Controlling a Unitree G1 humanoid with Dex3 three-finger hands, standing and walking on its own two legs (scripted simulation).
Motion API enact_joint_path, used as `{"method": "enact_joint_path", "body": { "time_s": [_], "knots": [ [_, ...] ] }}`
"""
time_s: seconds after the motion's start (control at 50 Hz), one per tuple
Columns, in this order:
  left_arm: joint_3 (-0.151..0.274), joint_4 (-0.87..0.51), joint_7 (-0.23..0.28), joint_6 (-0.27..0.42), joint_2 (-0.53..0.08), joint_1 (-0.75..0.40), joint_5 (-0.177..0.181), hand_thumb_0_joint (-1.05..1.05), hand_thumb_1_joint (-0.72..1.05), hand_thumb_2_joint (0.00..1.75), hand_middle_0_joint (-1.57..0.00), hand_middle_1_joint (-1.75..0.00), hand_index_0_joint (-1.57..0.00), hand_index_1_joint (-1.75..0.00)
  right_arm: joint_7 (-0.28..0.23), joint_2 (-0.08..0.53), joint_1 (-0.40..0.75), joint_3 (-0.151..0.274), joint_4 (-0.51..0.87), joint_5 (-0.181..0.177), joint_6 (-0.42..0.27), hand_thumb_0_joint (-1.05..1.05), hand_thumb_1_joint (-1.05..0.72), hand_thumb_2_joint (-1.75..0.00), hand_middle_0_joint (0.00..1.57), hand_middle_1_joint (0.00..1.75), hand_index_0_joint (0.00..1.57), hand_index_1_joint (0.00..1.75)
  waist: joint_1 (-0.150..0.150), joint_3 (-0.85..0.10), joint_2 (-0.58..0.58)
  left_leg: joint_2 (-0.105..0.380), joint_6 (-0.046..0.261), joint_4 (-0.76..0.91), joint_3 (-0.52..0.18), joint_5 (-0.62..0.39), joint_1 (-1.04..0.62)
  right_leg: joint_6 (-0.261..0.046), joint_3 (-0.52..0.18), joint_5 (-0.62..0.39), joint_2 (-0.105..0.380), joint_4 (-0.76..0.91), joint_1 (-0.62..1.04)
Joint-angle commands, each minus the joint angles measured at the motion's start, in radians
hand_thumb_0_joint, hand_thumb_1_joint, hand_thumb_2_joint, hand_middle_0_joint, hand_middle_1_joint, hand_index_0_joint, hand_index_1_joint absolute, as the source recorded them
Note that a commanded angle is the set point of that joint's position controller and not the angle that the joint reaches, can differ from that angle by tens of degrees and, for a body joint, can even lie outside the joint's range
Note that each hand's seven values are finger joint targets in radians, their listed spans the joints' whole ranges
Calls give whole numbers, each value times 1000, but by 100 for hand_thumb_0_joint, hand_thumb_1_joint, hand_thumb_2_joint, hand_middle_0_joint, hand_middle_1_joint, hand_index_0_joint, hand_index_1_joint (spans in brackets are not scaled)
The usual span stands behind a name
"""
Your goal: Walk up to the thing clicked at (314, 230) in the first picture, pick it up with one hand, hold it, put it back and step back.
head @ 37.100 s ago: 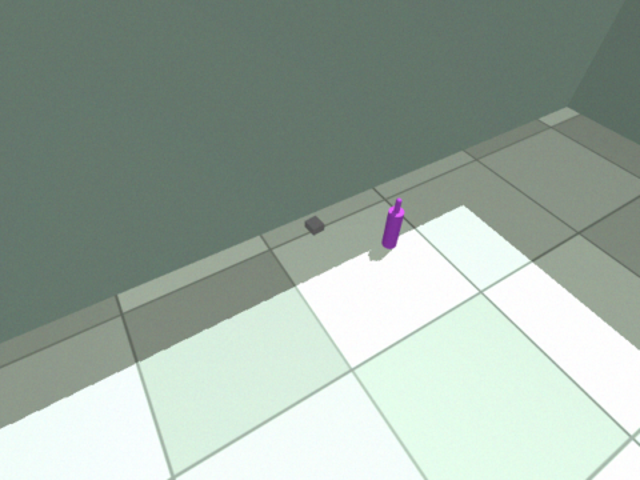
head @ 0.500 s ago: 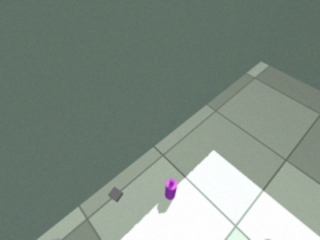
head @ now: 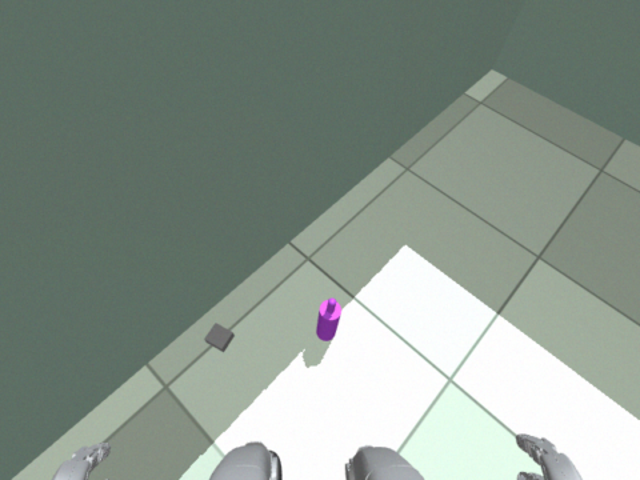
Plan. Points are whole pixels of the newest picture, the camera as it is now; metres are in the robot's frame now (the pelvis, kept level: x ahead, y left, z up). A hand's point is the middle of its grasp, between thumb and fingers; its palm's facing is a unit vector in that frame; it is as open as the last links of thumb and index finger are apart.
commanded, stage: step back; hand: left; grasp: from above
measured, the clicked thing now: (219, 337) +0.50 +0.28 -0.74
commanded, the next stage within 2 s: none
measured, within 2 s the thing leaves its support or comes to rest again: neither
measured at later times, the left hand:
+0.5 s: hand out of the picture -0.01 +0.27 -0.15, palm faces +0.06 -0.93 -0.37, open 7.4 cm
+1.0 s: hand out of the picture -0.21 +0.23 -0.13, palm faces +0.01 -0.91 -0.42, open 7.4 cm
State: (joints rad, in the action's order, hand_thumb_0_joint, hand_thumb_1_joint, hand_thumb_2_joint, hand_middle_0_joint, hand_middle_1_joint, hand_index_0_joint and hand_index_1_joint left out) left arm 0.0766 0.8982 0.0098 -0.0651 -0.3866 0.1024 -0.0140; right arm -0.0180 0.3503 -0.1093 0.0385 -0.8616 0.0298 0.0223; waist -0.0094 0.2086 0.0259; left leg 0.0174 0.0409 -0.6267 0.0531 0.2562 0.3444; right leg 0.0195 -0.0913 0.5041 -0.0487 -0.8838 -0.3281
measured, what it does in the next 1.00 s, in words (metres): walks backwards: right foot, then left foot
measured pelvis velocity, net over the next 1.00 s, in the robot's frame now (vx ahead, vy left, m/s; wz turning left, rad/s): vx -0.28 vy -0.04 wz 0.01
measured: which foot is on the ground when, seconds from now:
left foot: down 0.00-0.08, up 0.10-0.38, down 0.40-0.84, up 0.86-1.00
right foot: up 0.00-0.04, down 0.06-0.42, up 0.44-0.80, down 0.82-1.00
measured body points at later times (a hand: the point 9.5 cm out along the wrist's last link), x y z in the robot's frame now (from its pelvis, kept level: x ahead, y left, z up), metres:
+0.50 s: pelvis -0.13 +0.00 +0.00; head -0.06 +0.03 +0.44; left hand -0.01 +0.32 -0.12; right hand -0.01 -0.30 -0.11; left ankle -0.13 +0.10 -0.73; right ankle -0.09 -0.14 -0.68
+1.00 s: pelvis -0.28 -0.04 +0.00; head -0.24 -0.06 +0.45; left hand -0.21 +0.27 -0.10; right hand -0.18 -0.36 -0.12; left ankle -0.28 +0.09 -0.65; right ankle -0.25 -0.16 -0.73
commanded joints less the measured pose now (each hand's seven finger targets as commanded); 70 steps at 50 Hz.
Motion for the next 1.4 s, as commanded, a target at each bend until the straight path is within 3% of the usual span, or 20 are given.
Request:
{"method": "enact_joint_path", "body": {
  "time_s": [0.0, 0.04, 0.08, 0.14, 0.32, 0.36, 0.42, 0.48, 0.66, 0.78, 0.8, 0.82, 0.84, 0.9, 1.04, 1.1, 1.12, 1.16, 1.24, 1.38],
  "knots": [
    [51, -46, 5, 44, -159, 130, -6, 0, 90, 90, -20, -30, -20, -30, -9, 298, -1, 78, 73, -13, -2, 0, -90, -90, 20, 30, 20, 30, 24, -314, -178, 213, 143, 68, -246, -387, -185, -43, 79, -196, 24, 367, 127],
    [70, -47, 8, 57, -226, 157, -28, 0, 90, 90, -20, -30, -20, -30, -3, 246, 5, 61, 80, -31, 2, 0, -90, -90, 20, 30, 20, 30, 26, -298, -12, 110, 36, -47, -193, -170, 41, -103, -131, -364, 158, 466, 246],
    [92, -116, 4, 58, -350, 42, -23, 0, 90, 90, -20, -30, -20, -30, -16, 227, 45, 67, 78, -26, 12, 0, -90, -90, 20, 30, 20, 30, 54, -172, 228, -110, -42, -463, -159, 384, 85, -356, -472, -478, 464, 575, -32],
    [63, -151, 17, 59, -224, -59, -12, 0, 90, 90, -20, -30, -20, -30, -12, 227, -61, 60, 30, -44, 6, 0, -90, -90, 20, 30, 20, 30, -20, -175, 88, -148, -43, -566, -227, 246, 124, -248, -171, -681, 285, 473, 68],
    [58, -194, 23, 39, -224, 34, -10, 0, 90, 90, -20, -30, -20, -30, -9, 200, -110, 57, 46, -16, -15, 0, -90, -90, 20, 30, 20, 30, 27, -277, 163, -58, -40, 28, -72, 167, 8, -214, -113, -791, 276, 300, 288],
    [47, -209, 15, 28, -215, 13, 1, 0, 90, 90, -20, -30, -20, -30, -6, 222, -154, 74, 27, -3, -23, 0, -90, -90, 20, 30, 20, 30, -8, -284, 97, -29, -21, 207, -99, -113, -150, -141, -84, -629, 230, 241, 136],
    [60, -219, 32, 27, -199, -70, -7, 0, 90, 90, -20, -30, -20, -30, 4, 399, -91, 109, 64, 8, -28, 0, -90, -90, 20, 30, 20, 30, -62, -237, -243, 377, 258, 283, -616, -438, -72, -36, -74, 169, -45, -221, -93],
    [53, -171, 31, 22, -175, 33, 16, 0, 90, 90, -20, -30, -20, -30, -13, 280, -2, 74, 72, 5, -30, 0, -90, -90, 20, 30, 20, 30, 30, -224, -141, 237, 163, 179, -323, -597, -195, -51, -123, 46, -61, -370, -200],
    [56, -160, 16, 30, -171, 71, 0, 0, 90, 90, -20, -30, -20, -30, -18, 271, -65, 83, 104, -1, -22, 0, -90, -90, 20, 30, 20, 30, -29, -272, -184, 253, 221, 140, -278, -531, -315, 19, -19, 23, -5, -103, -131],
    [71, -74, -2, 44, -189, 241, -18, 0, 90, 90, -20, -30, -20, -30, -6, 287, 28, 78, 133, -16, 9, 0, -90, -90, 20, 30, 20, 30, 51, -302, -168, 156, 67, 43, -211, -155, -7, -64, 44, -250, 49, 446, 222],
    [90, -91, -4, 50, -254, 214, -35, 0, 90, 90, -20, -30, -20, -30, -4, 228, 1, 63, 140, -21, 11, 0, -90, -90, 20, 30, 20, 30, 32, -248, 35, 20, -2, -98, -184, 80, 206, -114, -217, -175, 195, 499, 250],
    [113, -134, -6, 44, -363, 139, -25, 0, 90, 90, -20, -30, -20, -30, -17, 210, 35, 65, 153, -26, 11, 0, -90, -90, 20, 30, 20, 30, 72, -207, 241, -123, -50, -357, -136, 338, 183, -291, -436, -165, 435, 602, 3],
    [108, -169, 0, 48, -375, 66, -27, 0, 90, 90, -20, -30, -20, -30, -23, 251, 37, 82, 143, -21, 15, 0, -90, -90, 20, 30, 20, 30, 61, -129, 222, -83, -61, -531, -229, 352, 120, -343, -508, -144, 507, 648, -196],
    [77, -188, 14, 51, -247, -80, -28, 0, 90, 90, -20, -30, -20, -30, -16, 237, -85, 71, 78, -31, 8, 0, -90, -90, 20, 30, 20, 30, -31, -128, 114, -135, -52, -597, -214, 195, 108, -216, -135, -377, 280, 501, -105],
    [69, -194, 29, 39, -241, 43, -30, 0, 90, 90, -20, -30, -20, -30, -11, 206, -88, 58, 87, -9, -6, 0, -90, -90, 20, 30, 20, 30, 48, -231, 176, -40, -52, -125, -105, 264, 79, -215, -124, -651, 313, 361, 236],
    [55, -198, 19, 19, -232, 29, -9, 0, 90, 90, -20, -30, -20, -30, -10, 207, -185, 68, 32, -4, -17, 0, -90, -90, 20, 30, 20, 30, 11, -285, 116, -50, -30, 232, -35, -35, -107, -158, -67, -611, 263, 237, 189],
    [43, -209, 15, 16, -192, 44, -7, 0, 90, 90, -20, -30, -20, -30, -12, 247, -175, 81, 38, 6, -22, 0, -90, -90, 20, 30, 20, 30, 21, -291, 38, 53, 5, 254, -190, -100, -180, -111, -55, -476, 221, 187, 64],
    [59, -227, 26, 17, -207, -70, -6, 0, 90, 90, -20, -30, -20, -30, -2, 433, -102, 114, 71, 6, -17, 0, -90, -90, 20, 30, 20, 30, -44, -230, -283, 400, 270, 312, -625, -314, -12, -26, 21, 153, 4, -193, -96],
    [56, -154, 20, 12, -197, 44, 13, 0, 90, 90, -20, -30, -20, -30, -22, 291, 5, 69, 81, 9, -24, 0, -90, -90, 20, 30, 20, 30, 49, -216, -123, 240, 190, 172, -287, -493, -54, -40, -74, 25, -35, -394, -116],
    [41, -127, 7, 39, -159, 67, -7, 0, 90, 90, -20, -30, -20, -30, -11, 300, -49, 73, 83, 5, 8, 0, -90, -90, 20, 30, 20, 30, 2, -288, -234, 208, 171, 82, -272, -451, -218, -17, 86, -60, 20, 245, 9]
  ]
}}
